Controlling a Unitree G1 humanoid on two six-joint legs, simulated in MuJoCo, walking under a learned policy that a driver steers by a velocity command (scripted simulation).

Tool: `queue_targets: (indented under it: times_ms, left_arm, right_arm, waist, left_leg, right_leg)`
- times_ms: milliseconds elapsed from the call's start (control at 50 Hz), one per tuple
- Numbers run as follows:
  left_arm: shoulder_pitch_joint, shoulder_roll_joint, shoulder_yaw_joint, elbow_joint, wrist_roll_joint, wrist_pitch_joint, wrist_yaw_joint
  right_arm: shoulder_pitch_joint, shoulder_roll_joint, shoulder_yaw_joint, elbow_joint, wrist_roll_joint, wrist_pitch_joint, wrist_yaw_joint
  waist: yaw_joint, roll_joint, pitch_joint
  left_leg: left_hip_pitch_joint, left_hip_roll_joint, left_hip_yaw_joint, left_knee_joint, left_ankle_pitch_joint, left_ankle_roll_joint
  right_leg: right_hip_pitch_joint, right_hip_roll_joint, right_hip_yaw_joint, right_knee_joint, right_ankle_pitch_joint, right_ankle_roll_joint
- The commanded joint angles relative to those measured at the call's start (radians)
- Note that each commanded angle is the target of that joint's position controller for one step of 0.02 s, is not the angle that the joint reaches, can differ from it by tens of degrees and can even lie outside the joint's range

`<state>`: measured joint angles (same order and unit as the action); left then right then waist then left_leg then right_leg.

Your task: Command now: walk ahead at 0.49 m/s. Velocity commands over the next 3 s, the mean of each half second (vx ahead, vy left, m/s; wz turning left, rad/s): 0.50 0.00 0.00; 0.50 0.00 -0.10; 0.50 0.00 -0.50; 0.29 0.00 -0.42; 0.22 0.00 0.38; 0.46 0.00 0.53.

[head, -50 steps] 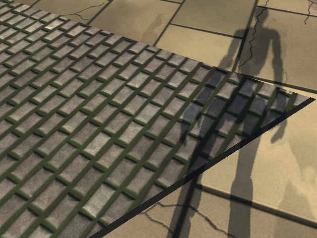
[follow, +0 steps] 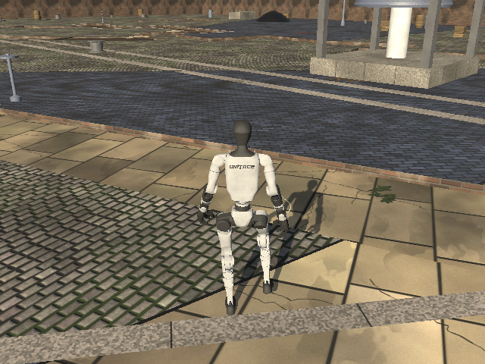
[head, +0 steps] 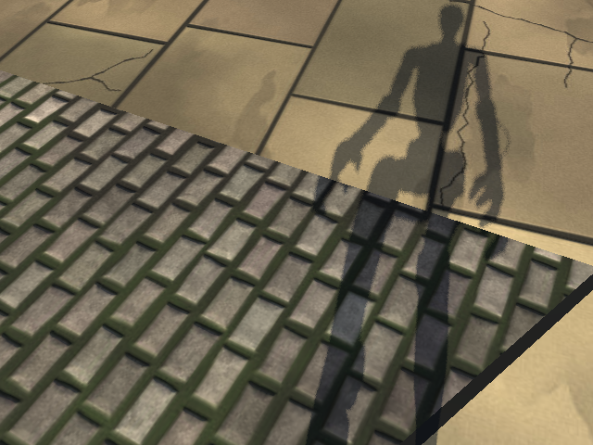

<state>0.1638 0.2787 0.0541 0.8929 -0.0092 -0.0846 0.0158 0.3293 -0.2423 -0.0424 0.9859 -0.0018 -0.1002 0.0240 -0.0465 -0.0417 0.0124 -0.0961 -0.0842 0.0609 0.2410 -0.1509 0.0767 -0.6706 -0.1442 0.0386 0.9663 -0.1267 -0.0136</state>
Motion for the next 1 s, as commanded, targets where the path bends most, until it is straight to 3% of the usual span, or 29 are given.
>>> queue_targets:
  times_ms: [20, 100, 160, 200, 220, 240, 260, 280, 300, 320, 340, 360, 380, 420, 480, 520, 600, 700, 760, 780, 800, 820, 840, 860, 880, 900, 940, 960, 1000]
  left_arm:
    - [-0.031, 0.031, 0.005, -0.058, 0.005, -0.009, -0.007]
    - [-0.174, 0.020, -0.008, -0.102, -0.006, -0.017, -0.027]
    - [-0.230, 0.038, -0.007, -0.139, -0.010, -0.023, -0.046]
    - [-0.202, 0.065, 0.001, -0.145, -0.012, -0.027, -0.055]
    - [-0.144, 0.089, 0.012, -0.134, -0.012, -0.029, -0.055]
    - [-0.006, 0.125, 0.034, -0.094, -0.012, -0.029, -0.051]
    - [0.187, 0.188, 0.058, -0.046, -0.004, -0.028, -0.043]
    - [0.310, 0.296, 0.085, -0.018, 0.013, -0.020, -0.039]
    - [0.318, 0.212, 0.060, -0.014, 0.007, -0.018, -0.043]
    - [0.226, 0.157, 0.040, -0.028, 0.001, -0.020, -0.042]
    - [0.133, 0.123, 0.029, -0.052, 0.003, -0.021, -0.040]
    - [0.071, 0.092, 0.020, -0.060, 0.008, -0.022, -0.044]
    - [0.041, 0.068, 0.012, -0.062, 0.016, -0.026, -0.047]
    - [0.048, 0.069, 0.014, -0.047, 0.017, -0.032, -0.051]
    - [0.097, 0.107, 0.024, -0.018, 0.015, -0.035, -0.037]
    - [0.128, 0.111, 0.024, -0.004, 0.011, -0.028, -0.025]
    - [0.189, 0.124, 0.026, 0.023, 0.002, -0.020, -0.013]
    - [0.259, 0.133, 0.034, 0.069, -0.008, 0.004, -0.006]
    - [0.226, 0.153, 0.044, 0.067, -0.009, 0.019, -0.001]
    - [0.204, 0.150, 0.042, 0.062, -0.009, 0.025, 0.000]
    - [0.208, 0.118, 0.028, 0.052, -0.002, 0.028, -0.001]
    - [0.293, 0.032, -0.001, 0.029, 0.010, 0.017, -0.008]
    - [0.330, -0.019, -0.018, 0.046, -0.004, -0.005, -0.013]
    - [0.248, 0.099, 0.014, 0.031, -0.035, -0.022, -0.014]
    - [0.170, 0.121, 0.021, 0.005, -0.050, -0.028, -0.012]
    - [0.134, 0.111, 0.024, 0.000, -0.042, -0.024, -0.005]
    - [0.165, 0.073, 0.034, 0.013, -0.028, 0.005, 0.001]
    - [0.183, 0.045, 0.032, 0.019, -0.028, 0.019, 0.000]
    - [0.164, 0.028, 0.034, 0.004, -0.027, 0.036, 0.001]
  right_arm:
    - [-0.045, -0.149, -0.025, -0.061, 0.005, -0.013, -0.021]
    - [0.053, -0.169, -0.029, -0.025, 0.020, -0.002, -0.029]
    - [0.092, -0.173, -0.034, -0.003, 0.023, 0.018, -0.032]
    - [0.083, -0.186, -0.041, -0.003, 0.023, 0.030, -0.035]
    - [0.063, -0.195, -0.043, -0.010, 0.020, 0.036, -0.035]
    - [0.046, -0.184, -0.038, -0.016, 0.015, 0.043, -0.034]
    - [0.049, -0.151, -0.022, -0.036, 0.003, 0.044, -0.034]
    - [0.174, -0.025, 0.016, -0.051, -0.002, 0.023, -0.022]
    - [0.159, -0.060, 0.012, -0.032, 0.015, -0.004, -0.017]
    - [0.059, -0.158, -0.015, -0.061, 0.045, -0.021, -0.013]
    - [-0.009, -0.163, -0.016, -0.078, 0.051, -0.027, -0.016]
    - [-0.044, -0.151, -0.019, -0.081, 0.037, -0.023, -0.023]
    - [-0.034, -0.138, -0.025, -0.076, 0.026, -0.010, -0.028]
    - [-0.002, -0.088, -0.021, -0.065, 0.019, 0.016, -0.030]
    - [-0.076, -0.087, -0.025, -0.097, 0.009, 0.028, -0.034]
    - [-0.151, -0.082, -0.025, -0.122, 0.005, 0.024, -0.031]
    - [-0.295, -0.059, -0.014, -0.161, 0.012, 0.013, -0.017]
    - [-0.403, -0.074, -0.010, -0.210, 0.021, 0.001, 0.009]
    - [-0.335, -0.116, -0.026, -0.203, 0.022, -0.007, 0.019]
    - [-0.228, -0.142, -0.043, -0.173, 0.021, -0.007, 0.016]
    - [-0.057, -0.193, -0.069, -0.122, 0.015, -0.007, 0.007]
    - [0.096, -0.291, -0.094, -0.098, -0.007, -0.005, -0.003]
    - [0.127, -0.259, -0.084, -0.085, 0.006, 0.002, -0.001]
    - [0.070, -0.191, -0.061, -0.092, 0.012, -0.001, -0.002]
    - [-0.011, -0.155, -0.051, -0.110, 0.009, -0.003, -0.007]
    - [-0.083, -0.122, -0.041, -0.115, 0.004, -0.008, -0.005]
    - [-0.146, -0.079, -0.031, -0.111, -0.010, -0.018, -0.002]
    - [-0.146, -0.077, -0.033, -0.103, -0.012, -0.021, -0.002]
    - [-0.133, -0.102, -0.042, -0.086, -0.015, -0.027, -0.010]
  waist:
    - [0.029, 0.081, 0.066]
    - [-0.023, 0.076, 0.078]
    - [-0.025, 0.079, 0.085]
    - [0.006, 0.099, 0.057]
    - [0.044, 0.117, 0.017]
    - [0.117, 0.114, -0.068]
    - [0.186, 0.072, -0.212]
    - [0.150, -0.170, -0.369]
    - [0.164, -0.188, -0.422]
    - [0.150, -0.128, -0.251]
    - [0.121, -0.061, -0.152]
    - [0.093, -0.011, -0.079]
    - [0.059, -0.025, -0.050]
    - [0.030, -0.035, -0.037]
    - [0.032, -0.012, 0.003]
    - [0.049, -0.010, 0.018]
    - [0.095, -0.013, 0.050]
    - [0.113, -0.013, 0.081]
    - [0.054, -0.039, 0.026]
    - [-0.007, -0.042, -0.039]
    - [-0.075, -0.013, -0.151]
    - [-0.075, 0.160, -0.317]
    - [-0.068, 0.314, -0.421]
    - [-0.079, 0.221, -0.293]
    - [-0.055, 0.178, -0.174]
    - [-0.023, 0.114, -0.094]
    - [0.035, 0.146, -0.035]
    - [0.046, 0.143, -0.025]
    - [0.058, 0.119, 0.006]
  left_leg:
    - [-0.102, 0.257, -0.154, -0.165, 0.132, 0.147]
    - [-0.012, 0.271, -0.128, -0.147, 0.124, 0.131]
    - [0.128, 0.328, -0.143, -0.083, 0.172, 0.118]
    - [0.185, 0.349, -0.149, -0.018, 0.286, 0.099]
    - [0.191, 0.340, -0.136, 0.056, 0.445, 0.086]
    - [0.163, 0.295, -0.099, 0.223, 0.589, 0.063]
    - [0.005, 0.240, -0.059, 0.483, 0.482, 0.031]
    - [-0.421, 0.066, -0.016, 0.891, 0.033, -0.048]
    - [-0.568, 0.029, -0.166, 1.045, -0.414, -0.043]
    - [-0.658, 0.095, -0.182, 1.103, -0.368, -0.021]
    - [-0.646, 0.154, -0.152, 1.066, -0.270, -0.012]
    - [-0.607, 0.191, -0.133, 0.994, -0.198, -0.018]
    - [-0.542, 0.222, -0.137, 0.935, -0.148, -0.021]
    - [-0.476, 0.231, -0.125, 0.888, -0.105, -0.035]
    - [-0.558, 0.240, -0.118, 0.762, 0.003, -0.063]
    - [-0.595, 0.237, -0.112, 0.636, 0.110, -0.074]
    - [-0.545, 0.193, -0.069, 0.402, 0.268, -0.073]
    - [-0.586, 0.174, -0.078, 0.290, 0.193, -0.038]
    - [-0.448, 0.131, -0.045, 0.261, 0.084, 0.001]
    - [-0.292, 0.096, -0.012, 0.240, 0.086, 0.023]
    - [-0.019, 0.120, -0.042, 0.260, 0.113, 0.058]
    - [0.395, 0.380, -0.398, 0.266, 0.062, 0.180]
    - [0.530, 0.512, -0.759, 0.106, -0.084, 0.266]
    - [0.424, 0.479, -0.673, 0.070, -0.159, 0.211]
    - [0.281, 0.450, -0.520, 0.049, -0.133, 0.165]
    - [0.133, 0.411, -0.408, 0.004, -0.080, 0.138]
    - [-0.027, 0.353, -0.262, -0.065, -0.014, 0.103]
    - [-0.063, 0.344, -0.217, -0.090, 0.016, 0.106]
    - [-0.086, 0.342, -0.137, -0.120, 0.093, 0.114]
  right_leg:
    - [0.015, -0.001, -0.006, -0.200, 0.185, 0.015]
    - [0.051, 0.044, -0.038, -0.376, 0.259, 0.015]
    - [0.010, 0.053, -0.023, -0.439, 0.174, -0.014]
    - [0.066, 0.073, -0.034, -0.463, 0.090, -0.041]
    - [0.163, 0.102, -0.059, -0.473, 0.057, -0.058]
    - [0.350, 0.136, -0.089, -0.489, 0.060, -0.086]
    - [0.653, 0.048, 0.004, -0.447, 0.082, -0.139]
    - [1.064, -0.212, 0.468, -0.501, -0.065, -0.306]
    - [1.103, -0.262, 0.719, -0.657, -0.162, -0.335]
    - [0.970, -0.226, 0.569, -0.671, -0.178, -0.272]
    - [0.814, -0.186, 0.421, -0.692, -0.103, -0.239]
    - [0.673, -0.143, 0.317, -0.729, -0.017, -0.220]
    - [0.584, -0.104, 0.240, -0.763, 0.034, -0.201]
    - [0.504, -0.076, 0.172, -0.811, 0.102, -0.209]
    - [0.506, -0.073, 0.109, -0.847, 0.192, -0.226]
    - [0.531, -0.061, 0.074, -0.856, 0.201, -0.213]
    - [0.549, -0.034, 0.013, -0.871, 0.151, -0.184]
    - [0.723, -0.106, 0.026, -0.804, 0.197, -0.176]
    - [0.776, -0.122, 0.023, -0.692, 0.428, -0.149]
    - [0.757, -0.089, -0.007, -0.564, 0.581, -0.130]
    - [0.637, -0.031, -0.033, -0.351, 0.556, -0.101]
    - [0.273, 0.089, -0.081, 0.034, 0.189, -0.038]
    - [0.043, 0.210, 0.017, 0.278, -0.444, -0.013]
    - [-0.053, 0.150, 0.109, 0.369, -0.433, -0.033]
    - [-0.077, 0.095, 0.081, 0.355, -0.345, -0.046]
    - [-0.037, 0.051, 0.064, 0.290, -0.262, -0.044]
    - [0.073, 0.004, 0.072, 0.208, -0.169, -0.041]
    - [0.095, 0.000, 0.069, 0.197, -0.152, -0.038]
    - [0.057, -0.005, 0.074, 0.162, -0.089, -0.029]
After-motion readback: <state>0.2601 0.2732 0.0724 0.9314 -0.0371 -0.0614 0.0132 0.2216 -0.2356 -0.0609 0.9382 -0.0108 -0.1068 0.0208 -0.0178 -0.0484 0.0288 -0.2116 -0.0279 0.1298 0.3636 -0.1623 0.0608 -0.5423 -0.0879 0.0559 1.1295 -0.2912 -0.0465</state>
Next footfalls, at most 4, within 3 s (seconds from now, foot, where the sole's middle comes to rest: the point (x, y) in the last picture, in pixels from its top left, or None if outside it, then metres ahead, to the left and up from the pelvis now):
0.26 right None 0.34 -0.15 -0.78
0.80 left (258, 391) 0.65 0.08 -0.78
1.38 right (370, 281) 0.95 -0.22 -0.78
1.80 left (323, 210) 1.22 -0.11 -0.78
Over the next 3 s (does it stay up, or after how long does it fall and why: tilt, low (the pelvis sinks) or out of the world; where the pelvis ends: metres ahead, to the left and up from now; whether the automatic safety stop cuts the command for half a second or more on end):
stays up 1.43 -0.29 -0.13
